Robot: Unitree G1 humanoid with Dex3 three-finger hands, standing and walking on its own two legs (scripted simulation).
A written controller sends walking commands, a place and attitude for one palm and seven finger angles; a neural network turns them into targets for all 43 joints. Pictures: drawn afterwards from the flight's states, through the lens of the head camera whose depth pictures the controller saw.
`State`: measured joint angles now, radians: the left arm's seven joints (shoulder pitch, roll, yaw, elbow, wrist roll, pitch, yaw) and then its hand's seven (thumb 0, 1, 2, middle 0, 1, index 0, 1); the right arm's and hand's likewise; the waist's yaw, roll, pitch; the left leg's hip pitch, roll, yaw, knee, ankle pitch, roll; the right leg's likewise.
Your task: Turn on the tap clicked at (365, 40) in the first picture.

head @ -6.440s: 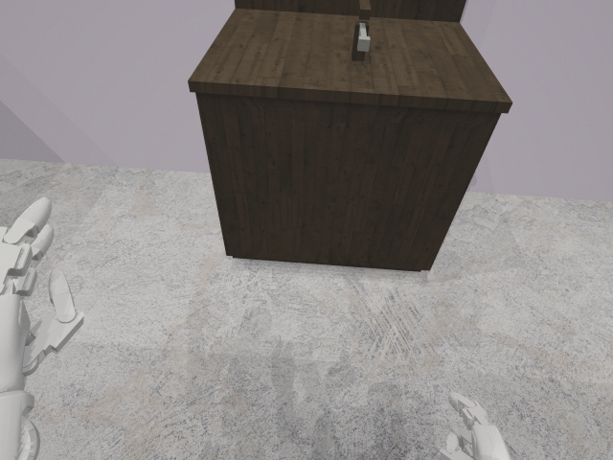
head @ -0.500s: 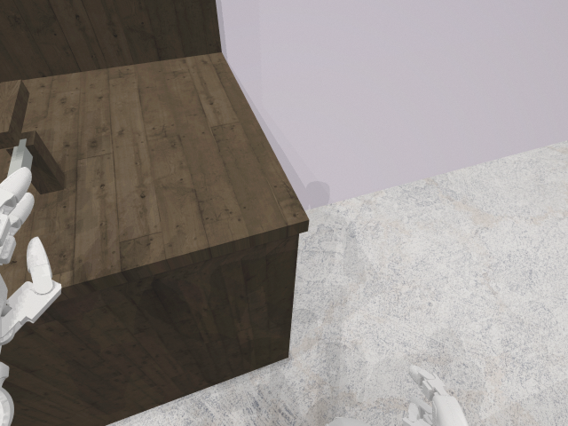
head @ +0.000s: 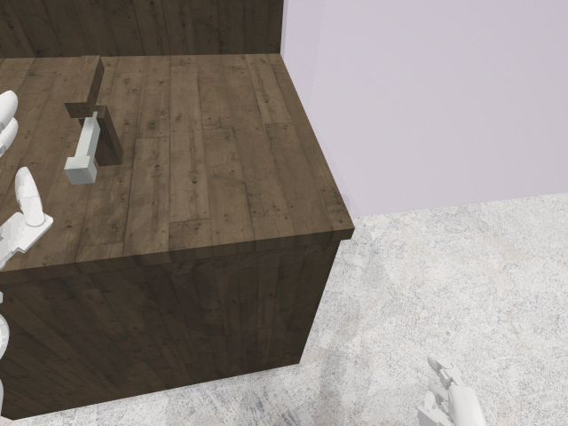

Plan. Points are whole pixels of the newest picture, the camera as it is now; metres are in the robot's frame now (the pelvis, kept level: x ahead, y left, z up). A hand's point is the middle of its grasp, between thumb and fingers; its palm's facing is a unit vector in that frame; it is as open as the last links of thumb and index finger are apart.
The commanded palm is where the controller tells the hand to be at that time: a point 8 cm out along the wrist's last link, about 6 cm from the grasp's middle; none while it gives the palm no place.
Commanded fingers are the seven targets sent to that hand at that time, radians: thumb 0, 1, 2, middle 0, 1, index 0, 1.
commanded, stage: come to a stop and stand still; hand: left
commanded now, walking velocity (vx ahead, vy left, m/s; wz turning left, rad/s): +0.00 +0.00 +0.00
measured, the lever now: (81, 170) +0.36 +0.35 +0.14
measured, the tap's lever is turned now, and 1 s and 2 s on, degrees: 0 0 0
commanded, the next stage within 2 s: look again from close up in 1.08 s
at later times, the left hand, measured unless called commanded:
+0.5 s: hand (47, 210) +0.26 +0.31 +0.18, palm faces +0.43 -0.84 -0.34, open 7.4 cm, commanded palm +0.20 +0.33 +0.19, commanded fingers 0.00 0.90 0.90 -0.20 -0.30 -0.20 -0.30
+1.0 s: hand (90, 216) +0.28 +0.28 +0.16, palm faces +0.39 -0.85 -0.36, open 7.4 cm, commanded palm +0.22 +0.31 +0.19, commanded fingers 0.00 0.90 0.90 -0.20 -0.30 -0.20 -0.30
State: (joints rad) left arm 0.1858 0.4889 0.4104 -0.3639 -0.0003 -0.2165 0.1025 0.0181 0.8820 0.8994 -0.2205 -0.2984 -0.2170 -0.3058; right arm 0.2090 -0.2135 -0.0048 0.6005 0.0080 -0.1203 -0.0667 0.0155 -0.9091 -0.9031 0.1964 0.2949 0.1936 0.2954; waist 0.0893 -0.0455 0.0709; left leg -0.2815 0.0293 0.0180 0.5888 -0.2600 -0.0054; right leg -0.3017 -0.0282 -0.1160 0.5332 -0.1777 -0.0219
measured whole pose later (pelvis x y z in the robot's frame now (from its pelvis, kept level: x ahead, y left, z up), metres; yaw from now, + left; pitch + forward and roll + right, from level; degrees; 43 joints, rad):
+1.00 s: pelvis +0.05 +0.03 +0.01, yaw -1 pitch -1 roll -1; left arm 0.41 0.33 0.35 -0.42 -0.04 -0.18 0.11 0.02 0.89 0.90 -0.21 -0.30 -0.21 -0.30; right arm 0.19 -0.21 0.01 0.58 0.01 -0.09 -0.02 0.02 -0.91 -0.90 0.20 0.30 0.20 0.30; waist 0.03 0.00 0.06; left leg -0.19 0.00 0.05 0.49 -0.29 0.03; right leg -0.22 -0.02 -0.03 0.43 -0.20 0.02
